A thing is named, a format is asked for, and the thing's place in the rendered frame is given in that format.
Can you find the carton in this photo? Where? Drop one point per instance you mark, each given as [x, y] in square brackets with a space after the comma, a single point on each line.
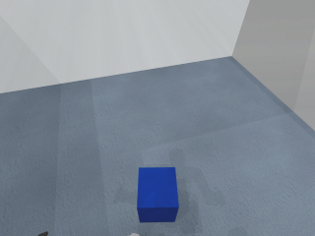
[157, 198]

